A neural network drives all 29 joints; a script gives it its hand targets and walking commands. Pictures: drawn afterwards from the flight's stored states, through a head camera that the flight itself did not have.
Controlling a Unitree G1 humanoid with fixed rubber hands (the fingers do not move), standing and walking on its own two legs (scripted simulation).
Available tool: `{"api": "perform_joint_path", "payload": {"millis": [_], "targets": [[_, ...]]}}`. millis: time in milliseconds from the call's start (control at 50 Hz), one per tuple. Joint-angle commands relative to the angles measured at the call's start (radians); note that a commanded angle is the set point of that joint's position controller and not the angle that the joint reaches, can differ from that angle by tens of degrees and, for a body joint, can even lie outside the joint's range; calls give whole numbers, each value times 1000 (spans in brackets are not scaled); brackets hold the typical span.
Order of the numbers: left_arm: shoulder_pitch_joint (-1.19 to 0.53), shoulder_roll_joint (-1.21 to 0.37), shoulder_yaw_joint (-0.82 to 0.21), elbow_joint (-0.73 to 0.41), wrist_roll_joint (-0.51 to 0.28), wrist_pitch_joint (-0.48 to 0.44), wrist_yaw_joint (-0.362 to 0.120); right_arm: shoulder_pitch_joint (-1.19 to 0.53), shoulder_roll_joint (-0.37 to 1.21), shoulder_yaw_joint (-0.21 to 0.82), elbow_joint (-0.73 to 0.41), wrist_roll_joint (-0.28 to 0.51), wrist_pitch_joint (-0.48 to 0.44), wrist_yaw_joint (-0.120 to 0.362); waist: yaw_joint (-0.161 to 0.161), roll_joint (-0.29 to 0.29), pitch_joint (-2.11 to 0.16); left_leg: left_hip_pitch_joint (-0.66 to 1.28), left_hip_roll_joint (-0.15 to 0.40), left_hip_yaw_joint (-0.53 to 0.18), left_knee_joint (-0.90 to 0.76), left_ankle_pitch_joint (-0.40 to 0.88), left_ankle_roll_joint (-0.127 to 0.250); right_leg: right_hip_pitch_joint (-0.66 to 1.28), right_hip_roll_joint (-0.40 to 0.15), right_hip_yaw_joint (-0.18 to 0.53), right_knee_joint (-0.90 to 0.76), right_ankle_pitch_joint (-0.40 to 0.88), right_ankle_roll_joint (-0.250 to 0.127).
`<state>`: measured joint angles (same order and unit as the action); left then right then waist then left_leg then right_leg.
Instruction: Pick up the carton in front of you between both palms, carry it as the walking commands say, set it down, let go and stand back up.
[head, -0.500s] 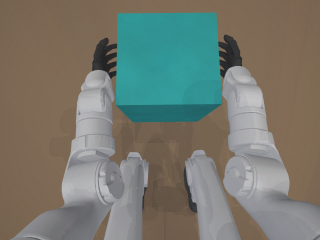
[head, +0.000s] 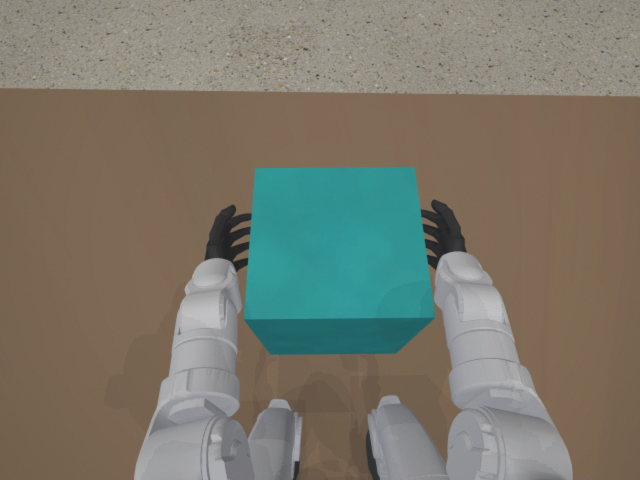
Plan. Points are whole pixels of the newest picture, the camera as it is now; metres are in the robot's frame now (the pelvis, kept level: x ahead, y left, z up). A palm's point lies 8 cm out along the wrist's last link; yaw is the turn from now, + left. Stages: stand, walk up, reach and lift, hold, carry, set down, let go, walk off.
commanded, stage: reach and lift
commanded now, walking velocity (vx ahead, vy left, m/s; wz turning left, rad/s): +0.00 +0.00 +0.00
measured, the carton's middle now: (334, 272) +0.39 +0.00 -0.09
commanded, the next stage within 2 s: hold in 1.48 s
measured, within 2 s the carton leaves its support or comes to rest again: neither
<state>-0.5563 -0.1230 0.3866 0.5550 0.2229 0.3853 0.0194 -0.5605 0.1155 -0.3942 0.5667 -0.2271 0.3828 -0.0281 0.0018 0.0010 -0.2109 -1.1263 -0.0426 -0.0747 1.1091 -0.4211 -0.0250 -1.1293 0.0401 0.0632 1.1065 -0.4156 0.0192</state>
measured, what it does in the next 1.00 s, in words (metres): rises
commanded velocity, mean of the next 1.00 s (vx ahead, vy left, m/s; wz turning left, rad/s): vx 0.00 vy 0.00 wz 0.00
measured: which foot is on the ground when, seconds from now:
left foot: down 0.00-1.00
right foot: down 0.00-1.00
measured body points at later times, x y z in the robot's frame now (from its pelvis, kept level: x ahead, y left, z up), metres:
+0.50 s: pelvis +0.03 +0.00 +0.09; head +0.01 +0.00 +0.54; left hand +0.34 +0.15 +0.11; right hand +0.34 -0.15 +0.11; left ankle +0.05 +0.13 -0.64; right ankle +0.05 -0.13 -0.64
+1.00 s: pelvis +0.03 +0.00 +0.10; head +0.01 +0.00 +0.55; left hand +0.34 +0.15 +0.12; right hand +0.34 -0.15 +0.12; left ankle +0.05 +0.13 -0.64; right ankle +0.05 -0.13 -0.64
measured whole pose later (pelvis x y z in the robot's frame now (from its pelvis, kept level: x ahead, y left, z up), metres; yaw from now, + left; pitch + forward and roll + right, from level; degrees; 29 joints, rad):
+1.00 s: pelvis +0.03 +0.00 +0.10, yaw +0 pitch -4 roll +0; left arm -0.33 -0.17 0.30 0.36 0.30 0.63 -0.03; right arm -0.32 0.17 -0.31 0.36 -0.30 0.62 0.02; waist 0.00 0.00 0.02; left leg -0.14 -0.02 -0.08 0.43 -0.21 -0.01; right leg -0.15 0.02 0.08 0.43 -0.21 0.01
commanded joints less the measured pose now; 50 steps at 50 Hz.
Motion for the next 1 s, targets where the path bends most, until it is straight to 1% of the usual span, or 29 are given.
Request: {"api": "perform_joint_path", "payload": {"millis": [0,100,180,300,340,400,500,560,600,700,780,840,980], "targets": [[-485,-1043,-581,45,-135,4,-250,-478,1065,604,33,149,5,246,1,-4,-498,457,-97,20,-254,235,23,509,92,-5,-251,241,-17],[-406,-1050,-607,5,-138,25,-253,-403,1069,639,-10,153,25,249,1,-15,-426,611,-87,3,-365,309,25,656,80,8,-361,316,-16],[-343,-1054,-641,-39,-148,53,-253,-338,1070,669,-52,163,51,249,1,-11,-358,729,-77,-7,-451,369,23,762,73,15,-446,372,-18],[-249,-1040,-687,-112,-163,120,-254,-244,1047,691,-116,175,116,251,-4,2,-221,887,-65,-14,-583,413,21,907,60,18,-582,405,-19],[-218,-1031,-689,-132,-162,143,-256,-220,1031,691,-141,176,141,254,-5,7,-173,927,-61,-14,-626,414,21,949,57,17,-627,406,-18],[-196,-1014,-678,-152,-155,175,-260,-208,1007,683,-163,172,177,258,-6,6,-91,960,-54,-13,-676,380,20,982,52,12,-677,371,-21],[-231,-989,-609,-118,-128,205,-268,-233,979,604,-121,137,211,271,-6,-1,54,945,-42,-1,-724,220,31,963,44,1,-724,217,-26],[-296,-991,-576,-92,-115,201,-277,-297,983,573,-101,125,207,282,-5,0,72,939,-38,9,-725,152,35,948,41,-4,-723,149,-31],[-336,-1007,-586,-102,-121,195,-280,-337,997,588,-118,131,202,288,-1,2,41,952,-36,11,-721,145,34,958,40,-5,-717,144,-32],[-369,-1033,-634,-156,-145,194,-279,-363,1026,636,-167,155,198,293,1,4,-72,1003,-41,8,-715,234,26,1015,47,-6,-708,226,-26],[-329,-1010,-621,-149,-135,205,-273,-324,1001,625,-154,140,207,289,-1,4,-51,1022,-45,10,-728,250,24,1021,51,-5,-722,238,-23],[-296,-994,-614,-152,-130,212,-270,-301,991,625,-164,137,213,285,2,0,-33,1031,-48,12,-739,269,24,1030,52,-5,-733,257,-20],[-218,-977,-638,-213,-147,229,-266,-230,981,656,-238,155,231,274,4,-3,-47,1069,-53,6,-749,390,19,1076,54,-1,-749,383,-11]]}}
